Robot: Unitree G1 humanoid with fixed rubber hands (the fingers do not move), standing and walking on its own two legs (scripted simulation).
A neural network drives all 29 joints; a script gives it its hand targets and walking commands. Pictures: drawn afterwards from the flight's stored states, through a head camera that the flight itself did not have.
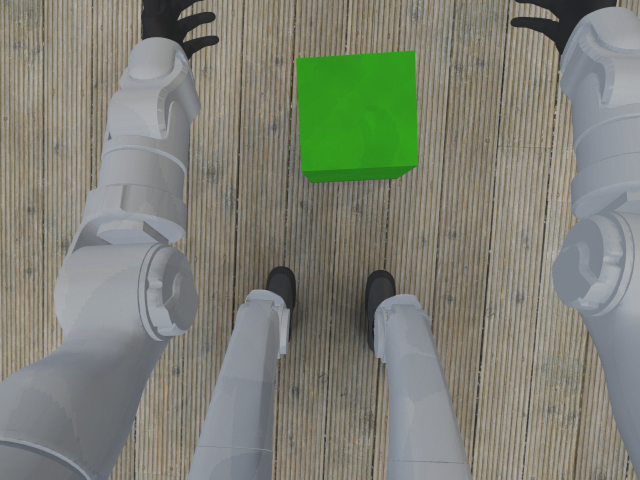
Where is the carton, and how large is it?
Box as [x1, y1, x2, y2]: [296, 51, 417, 182]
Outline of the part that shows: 414,51 296,58 301,170 311,182 397,178 417,165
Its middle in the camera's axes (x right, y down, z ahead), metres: +0.08 -0.24 +0.82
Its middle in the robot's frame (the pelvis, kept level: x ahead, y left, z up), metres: +0.55 -0.02 -0.53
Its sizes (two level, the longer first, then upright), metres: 0.210 0.200 0.250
